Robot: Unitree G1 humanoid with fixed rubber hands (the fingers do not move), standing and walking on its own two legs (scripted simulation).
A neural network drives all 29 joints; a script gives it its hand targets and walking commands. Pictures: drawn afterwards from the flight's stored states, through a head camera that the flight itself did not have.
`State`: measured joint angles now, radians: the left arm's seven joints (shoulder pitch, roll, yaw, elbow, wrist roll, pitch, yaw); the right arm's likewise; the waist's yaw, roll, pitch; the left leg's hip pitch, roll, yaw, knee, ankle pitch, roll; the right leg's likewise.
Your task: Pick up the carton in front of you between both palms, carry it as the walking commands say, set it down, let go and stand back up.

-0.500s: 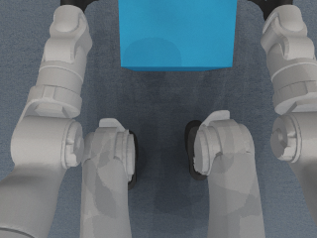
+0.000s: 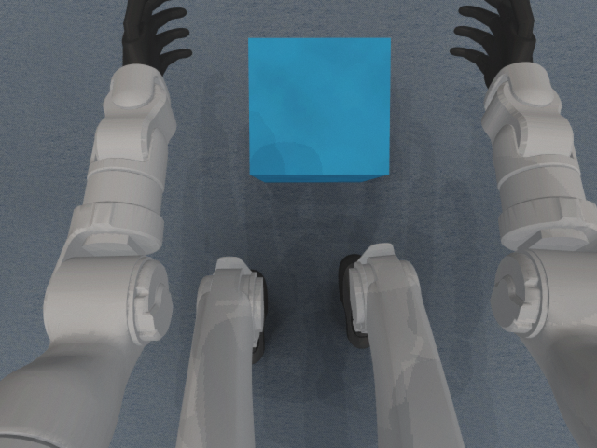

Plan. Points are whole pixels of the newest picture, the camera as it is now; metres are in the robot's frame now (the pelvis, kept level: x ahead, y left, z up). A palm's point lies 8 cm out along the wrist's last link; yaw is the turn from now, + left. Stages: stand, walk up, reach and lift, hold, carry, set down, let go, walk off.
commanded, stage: set down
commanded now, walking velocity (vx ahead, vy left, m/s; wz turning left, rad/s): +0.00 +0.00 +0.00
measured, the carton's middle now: (315, 124) +0.51 -0.05 -0.38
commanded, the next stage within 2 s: let go in 0.38 s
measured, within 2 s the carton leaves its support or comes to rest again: neither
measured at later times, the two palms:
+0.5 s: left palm (49, 4) +0.52 +0.15 +0.04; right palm out of the picture +0.49 -0.25 +0.04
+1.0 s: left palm out of the picture +0.37 +0.20 +0.15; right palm out of the picture +0.35 -0.25 +0.16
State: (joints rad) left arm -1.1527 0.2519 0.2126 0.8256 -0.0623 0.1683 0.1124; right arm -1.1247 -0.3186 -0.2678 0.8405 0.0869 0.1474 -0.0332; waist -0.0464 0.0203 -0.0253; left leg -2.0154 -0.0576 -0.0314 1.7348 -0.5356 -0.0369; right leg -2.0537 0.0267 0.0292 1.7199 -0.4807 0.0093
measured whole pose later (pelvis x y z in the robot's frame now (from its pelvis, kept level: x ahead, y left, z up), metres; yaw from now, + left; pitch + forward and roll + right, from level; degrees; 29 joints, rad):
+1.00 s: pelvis +0.10 +0.00 +0.24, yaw -2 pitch +24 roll +0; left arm -0.14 0.16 0.12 0.57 0.04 0.01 -0.01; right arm -0.12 -0.20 -0.13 0.57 -0.01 0.00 0.07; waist -0.02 0.00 -0.09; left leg -0.79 -0.02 -0.05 0.69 -0.32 -0.02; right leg -0.82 0.02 0.03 0.68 -0.28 0.00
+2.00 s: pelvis +0.12 +0.00 +0.27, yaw -1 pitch +0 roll +0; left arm 0.19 0.33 0.05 0.71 0.04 0.02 0.02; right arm 0.19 -0.33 -0.05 0.67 -0.04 0.03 -0.01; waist 0.01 0.02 0.00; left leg -0.18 -0.01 -0.06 0.51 -0.33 0.00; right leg -0.21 0.02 0.03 0.50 -0.29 0.00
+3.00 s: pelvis +0.10 +0.00 +0.28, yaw -1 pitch -2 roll +0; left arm 0.14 0.37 0.01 0.98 0.02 -0.01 0.01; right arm 0.16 -0.38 -0.01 0.94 -0.02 -0.01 -0.02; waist 0.01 0.01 0.02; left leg -0.10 -0.02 -0.06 0.38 -0.24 0.00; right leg -0.13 0.01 0.03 0.38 -0.21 0.00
